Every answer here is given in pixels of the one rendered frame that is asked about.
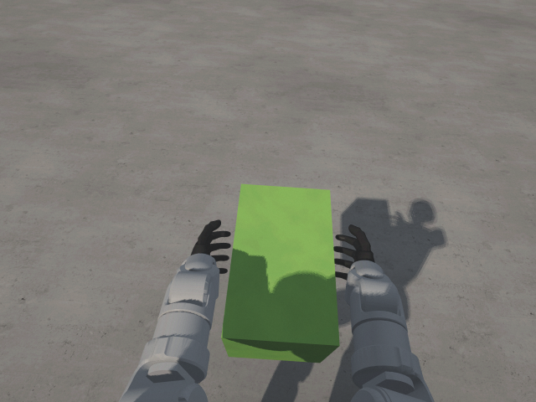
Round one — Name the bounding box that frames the left robot upper arm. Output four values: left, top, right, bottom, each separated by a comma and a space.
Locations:
119, 379, 208, 402

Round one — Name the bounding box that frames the robot right forearm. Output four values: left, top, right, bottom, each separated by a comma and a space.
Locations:
344, 260, 435, 402

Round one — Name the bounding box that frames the robot right hand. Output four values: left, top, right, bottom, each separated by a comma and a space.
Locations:
333, 224, 375, 280

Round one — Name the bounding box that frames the robot left hand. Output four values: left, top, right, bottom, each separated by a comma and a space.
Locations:
191, 220, 231, 274

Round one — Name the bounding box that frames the robot left forearm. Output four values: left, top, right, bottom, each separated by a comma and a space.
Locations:
119, 253, 219, 401

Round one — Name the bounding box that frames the carton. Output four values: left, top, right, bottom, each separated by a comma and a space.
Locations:
221, 184, 340, 363

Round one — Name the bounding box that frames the right robot upper arm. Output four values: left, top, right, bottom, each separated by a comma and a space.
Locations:
351, 385, 426, 402

